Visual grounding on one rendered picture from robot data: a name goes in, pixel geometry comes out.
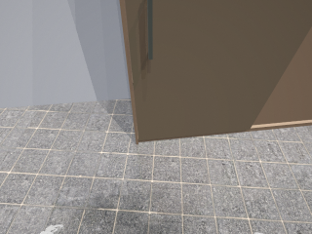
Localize wardrobe door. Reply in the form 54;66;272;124
253;27;312;125
125;0;312;141

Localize robot left hand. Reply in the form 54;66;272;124
40;224;64;234

